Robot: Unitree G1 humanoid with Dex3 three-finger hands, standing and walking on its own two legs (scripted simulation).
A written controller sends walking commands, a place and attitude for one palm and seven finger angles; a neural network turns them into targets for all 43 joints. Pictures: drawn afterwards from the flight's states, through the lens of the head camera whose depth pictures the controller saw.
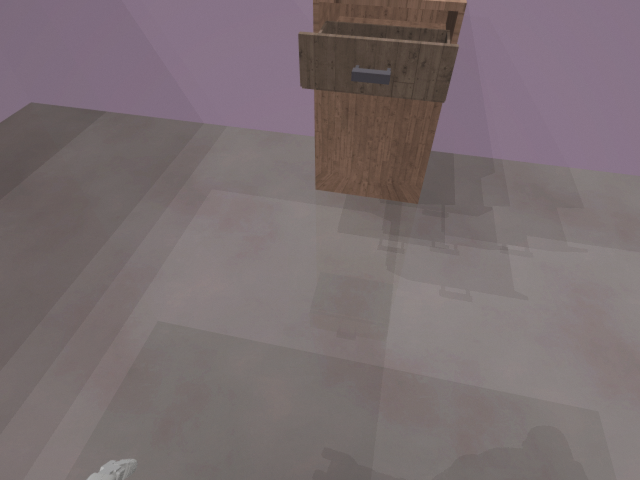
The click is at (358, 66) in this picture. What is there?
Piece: drawer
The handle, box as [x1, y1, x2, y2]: [351, 65, 390, 84]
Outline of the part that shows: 352,69 351,80 388,84 390,68 387,68 387,70 385,71 359,68 358,65 356,65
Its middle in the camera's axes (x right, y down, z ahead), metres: +0.15 -0.49 +1.14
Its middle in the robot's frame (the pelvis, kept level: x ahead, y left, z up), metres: +1.19 -0.10 -0.01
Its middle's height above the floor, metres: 0.75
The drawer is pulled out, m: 0.30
